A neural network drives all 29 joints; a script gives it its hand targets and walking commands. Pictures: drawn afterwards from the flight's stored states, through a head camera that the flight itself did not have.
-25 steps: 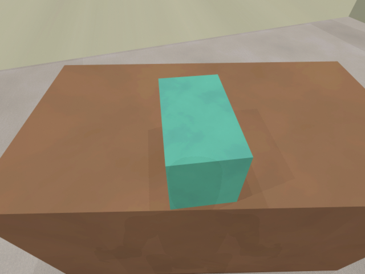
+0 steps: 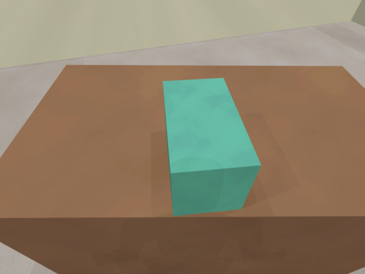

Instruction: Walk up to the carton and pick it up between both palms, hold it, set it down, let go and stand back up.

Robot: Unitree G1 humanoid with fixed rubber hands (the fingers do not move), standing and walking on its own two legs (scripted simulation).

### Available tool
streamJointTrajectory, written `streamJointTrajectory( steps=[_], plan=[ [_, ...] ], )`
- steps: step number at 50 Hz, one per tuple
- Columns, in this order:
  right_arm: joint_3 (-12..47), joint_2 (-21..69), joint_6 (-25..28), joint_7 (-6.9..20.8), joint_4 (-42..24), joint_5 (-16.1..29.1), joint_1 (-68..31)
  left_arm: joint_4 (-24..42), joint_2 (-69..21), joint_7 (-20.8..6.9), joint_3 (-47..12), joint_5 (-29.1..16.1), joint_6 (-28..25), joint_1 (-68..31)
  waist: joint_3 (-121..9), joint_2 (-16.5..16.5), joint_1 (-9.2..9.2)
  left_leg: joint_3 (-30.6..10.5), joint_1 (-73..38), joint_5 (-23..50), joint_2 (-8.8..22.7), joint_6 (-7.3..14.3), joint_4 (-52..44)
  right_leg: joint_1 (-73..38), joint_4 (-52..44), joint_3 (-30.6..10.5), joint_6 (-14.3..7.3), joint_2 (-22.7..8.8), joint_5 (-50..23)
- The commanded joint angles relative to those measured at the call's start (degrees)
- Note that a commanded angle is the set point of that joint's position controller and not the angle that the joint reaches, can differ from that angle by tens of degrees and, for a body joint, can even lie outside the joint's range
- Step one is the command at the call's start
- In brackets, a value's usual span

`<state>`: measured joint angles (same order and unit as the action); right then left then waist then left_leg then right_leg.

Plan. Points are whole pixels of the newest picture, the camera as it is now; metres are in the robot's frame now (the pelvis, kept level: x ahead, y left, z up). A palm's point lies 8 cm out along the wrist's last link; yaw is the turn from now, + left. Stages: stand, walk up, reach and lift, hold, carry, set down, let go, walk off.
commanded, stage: walk up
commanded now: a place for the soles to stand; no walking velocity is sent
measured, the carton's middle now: (200, 141) +0.43 -0.03 +0.06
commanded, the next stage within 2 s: reach and lift in 0.58 s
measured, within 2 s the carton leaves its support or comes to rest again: neither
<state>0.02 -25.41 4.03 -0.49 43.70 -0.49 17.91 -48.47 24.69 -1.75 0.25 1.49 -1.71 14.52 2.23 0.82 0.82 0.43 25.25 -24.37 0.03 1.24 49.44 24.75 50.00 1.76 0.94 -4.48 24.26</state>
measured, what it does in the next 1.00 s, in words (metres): stands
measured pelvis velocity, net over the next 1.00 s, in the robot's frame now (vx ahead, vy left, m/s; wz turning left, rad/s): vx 0.00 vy -0.01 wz -0.02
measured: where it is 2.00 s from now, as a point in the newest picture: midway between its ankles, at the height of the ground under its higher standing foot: outside the picture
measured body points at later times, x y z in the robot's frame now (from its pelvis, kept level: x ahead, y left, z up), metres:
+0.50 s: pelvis +0.01 -0.01 +0.00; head +0.02 -0.01 +0.45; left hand +0.09 +0.31 -0.11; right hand +0.11 -0.33 -0.09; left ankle +0.03 +0.12 -0.70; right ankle +0.02 -0.14 -0.70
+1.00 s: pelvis +0.00 -0.01 +0.01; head +0.01 -0.01 +0.46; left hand +0.20 +0.25 -0.05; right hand +0.16 -0.31 -0.08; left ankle +0.03 +0.12 -0.70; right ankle +0.02 -0.14 -0.70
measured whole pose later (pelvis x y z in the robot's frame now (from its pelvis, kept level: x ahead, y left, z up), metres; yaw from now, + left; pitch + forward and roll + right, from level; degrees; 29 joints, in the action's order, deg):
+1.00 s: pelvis +0.00 -0.01 +0.01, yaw -1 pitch -4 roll +0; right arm -6.0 -21.0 17.4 3.6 56.5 -4.1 3.7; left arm -21.6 16.3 -0.2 0.2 4.4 22.7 5.4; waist 5.6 -0.3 0.8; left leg 0.4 19.4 -22.2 2.0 -0.7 45.9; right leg 18.8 45.6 1.9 1.0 -2.5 22.3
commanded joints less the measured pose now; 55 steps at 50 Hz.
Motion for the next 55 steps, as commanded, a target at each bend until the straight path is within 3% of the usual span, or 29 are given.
streamJointTrajectory(
  steps=[1,2,3,4,6,7,8,9,10,11,13,14,15,16,17,18,21,23,24,25,27,28,29,30,31,36,44,49,55],
  plan=[
    [-5.8,-15.69,2.63,-0.9,1.95,-0.07,4.7,4.31,9.66,1.12,4.3,-1.0,-0.59,-6.95,-3.53,-7.16,-2.61,-25.28,-11.51,8.69,12.06,8.37,-21.49,8.18,2.1,-0.69,-2.52,1.27,-6.49],
    [-6.32,-17.76,2.54,-1.0,1.36,0.17,4.29,4.29,10.48,1.35,4.59,-1.0,-0.08,-6.26,-2.36,-8.01,-2.26,-31.18,-11.95,9.28,16.87,12.34,-23.38,11.57,2.51,-0.68,-2.14,1.85,6.47],
    [-6.24,-18.47,2.45,-1.06,0.83,0.05,2.45,4.23,11.17,1.48,4.71,-0.84,-0.06,-5.6,-1.9,-7.51,-1.59,-32.08,-11.04,10.11,17.77,14.19,-22.7,11.13,3.13,-1.98,-2.61,1.28,10.58],
    [-6.16,-18.0,2.23,-1.14,0.57,0.04,1.19,3.98,11.0,1.44,4.74,-0.74,-0.34,-4.77,-1.04,-7.01,-1.21,-29.72,-9.6,12.54,16.93,13.71,-21.88,9.65,1.61,-2.13,-3.07,0.93,10.72],
    [-5.2,-15.52,1.61,-1.14,-0.58,0.13,-3.19,2.57,10.48,1.29,4.74,-0.85,-1.17,-1.41,-1.84,-6.01,1.29,-20.71,-3.99,18.62,12.79,10.0,-17.25,-0.14,-8.38,-0.81,-3.83,1.53,0.58],
    [-4.52,-13.47,1.38,-1.05,-1.04,0.33,-4.39,1.71,10.98,1.37,4.94,-0.56,-1.69,0.36,-3.17,-4.52,2.6,-15.86,0.56,21.21,10.08,7.16,-13.49,-6.88,-12.14,-3.12,-4.71,0.39,-7.18],
    [-3.98,-11.1,1.29,-1.03,-1.68,0.77,-5.11,1.49,13.42,1.52,5.24,-0.18,-2.17,2.02,-5.43,0.61,2.89,-9.49,4.4,20.98,5.83,4.04,-6.0,-11.87,-16.06,-9.75,-6.67,-4.16,-12.65],
    [-3.41,-8.99,1.14,-1.07,-2.11,1.1,-5.29,1.63,15.48,1.6,5.72,-0.24,-2.44,2.13,-5.2,5.92,2.08,-2.26,7.84,14.08,0.57,1.6,0.95,-13.94,-19.82,-17.99,-9.88,-9.35,-13.12],
    [-3.58,-9.26,0.95,-1.31,-1.62,1.31,-4.2,1.97,16.29,1.61,5.91,-0.64,-2.13,1.18,-5.08,6.67,1.29,0.68,7.39,5.73,0.32,0.9,1.92,-13.3,-20.71,-20.79,-13.12,-13.05,-13.25],
    [-3.74,-10.13,0.95,-1.3,-0.79,1.15,-2.9,2.74,16.23,1.6,5.68,-0.71,-1.77,-1.1,-3.98,5.67,0.08,1.49,4.9,2.22,0.91,1.16,-0.19,-10.52,-19.24,-19.92,-14.16,-13.68,-13.81],
    [-4.04,-10.29,1.74,-1.09,1.37,0.86,1.3,3.59,13.37,1.53,4.65,-0.8,-1.05,-5.91,-5.13,3.77,-2.35,-1.71,-4.9,9.79,1.66,2.7,-8.75,-3.73,-13.52,-10.92,-9.82,-8.31,-16.75],
    [-4.72,-12.33,2.1,-1.11,1.79,0.49,2.83,4.52,11.59,1.41,4.13,-1.14,-0.81,-7.42,-5.09,-1.14,-3.04,-9.29,-9.26,13.45,4.64,4.64,-13.49,1.57,-6.24,-5.9,-6.55,-4.0,-17.59],
    [-5.39,-14.87,2.34,-1.07,1.88,0.27,3.07,4.38,9.8,1.39,3.87,-1.3,-0.55,-7.18,-5.2,-6.29,-2.69,-20.85,-11.85,14.29,10.77,7.84,-18.4,6.05,0.93,-0.97,-3.45,0.62,-9.81],
    [-5.69,-16.8,2.26,-1.08,1.68,0.36,2.68,4.31,9.83,1.53,4.11,-1.2,-0.08,-6.59,-3.48,-7.93,-2.23,-27.67,-12.98,14.58,16.11,11.99,-21.36,9.97,2.21,-0.04,-2.45,1.8,1.77],
    [-5.8,-17.5,2.18,-1.16,0.96,0.3,1.6,4.45,10.31,1.63,4.36,-0.99,-0.01,-6.4,-2.28,-8.12,-1.91,-29.68,-11.75,14.73,18.11,14.24,-21.98,10.73,2.77,-0.91,-2.79,1.43,9.11],
    [-5.79,-17.37,2.06,-1.22,0.81,0.23,0.35,4.09,10.62,1.43,4.35,-0.7,-0.21,-5.92,-1.8,-7.35,-1.69,-28.86,-10.6,14.24,17.47,14.04,-21.69,10.08,1.32,-1.12,-3.23,1.03,9.85],
    [-4.77,-14.12,1.04,-0.99,-0.81,0.29,-5.73,2.01,10.96,1.14,4.78,-0.29,-1.35,0.03,-2.26,-4.69,2.37,-16.18,0.83,14.15,10.77,7.71,-15.05,-5.51,-12.24,-2.62,-4.7,1.0,-1.95],
    [-3.22,-8.63,0.72,-0.82,-1.93,1.09,-6.83,1.57,15.47,1.45,5.7,0.18,-2.13,1.42,-2.89,7.18,2.35,-2.35,10.15,8.11,0.4,1.97,-0.22,-12.62,-22.58,-18.97,-9.42,-8.69,-2.9],
    [-3.3,-9.27,0.67,-1.11,-1.59,1.12,-5.95,2.04,16.87,1.32,6.15,-0.22,-1.97,0.78,-2.26,8.93,1.72,1.96,10.95,-1.62,-0.46,0.9,2.42,-12.18,-25.18,-24.93,-13.42,-14.31,-2.23],
    [-3.59,-10.53,0.71,-1.15,-0.64,0.89,-3.85,2.58,16.51,1.23,5.93,-0.25,-1.74,-1.42,-1.99,7.54,0.63,1.35,8.72,-7.62,0.67,1.06,1.92,-10.0,-24.56,-25.15,-15.0,-15.91,-4.08],
    [-3.87,-10.46,1.47,-0.94,1.49,0.76,0.31,3.41,14.68,1.24,5.12,-0.35,-1.02,-5.94,-2.82,4.86,-2.69,1.48,-2.19,-0.01,1.41,2.15,-9.8,-4.09,-18.01,-15.33,-11.85,-11.15,-11.12],
    [-4.52,-11.55,1.98,-0.92,2.35,0.39,2.45,3.93,12.53,1.16,4.43,-0.65,-0.83,-7.49,-3.82,1.62,-3.56,-4.03,-8.27,7.78,2.45,3.29,-13.48,0.74,-11.62,-8.81,-7.82,-6.0,-14.51],
    [-5.3,-14.27,2.45,-0.98,2.33,-0.06,3.72,4.62,10.52,1.08,4.04,-1.08,-0.6,-8.59,-3.93,-5.33,-3.69,-16.55,-11.62,11.02,7.97,6.27,-18.68,6.42,-1.14,-2.98,-4.06,-0.33,-13.35],
    [-13.67,-4.06,12.02,2.43,16.79,-12.04,-16.38,18.81,7.41,3.3,3.01,1.31,15.02,-27.03,0.33,-7.82,-2.46,1.18,10.23,-3.35,5.03,-2.59,-13.6,-4.69,-3.16,4.49,-4.6,3.02,1.08],
    [-14.45,-6.72,12.81,3.53,17.67,-12.21,-21.14,20.01,5.39,4.02,3.07,3.57,19.02,-24.46,5.02,-9.22,-3.54,-0.04,15.57,-8.35,8.51,-0.75,-15.05,-7.91,-0.02,6.28,-4.5,4.05,-2.58],
    [-17.39,-9.6,15.8,3.81,12.93,-8.47,-19.4,29.01,4.67,3.23,4.24,2.66,24.9,-19.48,-4.78,-2.86,-2.52,2.44,-0.64,6.98,5.03,-1.67,-11.74,-8.21,-6.47,6.27,-5.05,3.74,-12.28],
    [-14.03,-9.5,15.43,3.72,6.04,-2.98,-14.71,34.03,1.25,3.14,5.71,4.52,25.36,-7.18,-11.19,1.31,0.67,1.09,-12.35,26.1,3.43,-2.49,-15.96,-16.05,-15.69,5.23,-3.79,5.76,-24.28],
    [-11.91,-7.2,14.7,3.62,0.27,-1.42,-13.21,36.45,0.01,3.68,6.46,3.97,22.94,-5.34,-7.12,3.03,2.06,3.09,-10.53,23.36,1.3,-1.81,-21.1,-20.38,-19.41,3.6,-2.39,6.25,-25.74],
    [-10.9,-5.25,11.26,4.71,-5.31,-0.19,-9.88,37.28,-2.59,4.5,5.58,2.44,21.38,-3.56,-2.81,2.95,1.44,3.93,-10.38,16.72,1.31,-1.05,-27.8,-22.14,-23.96,2.91,-2.5,6.7,-18.96]
  ],
)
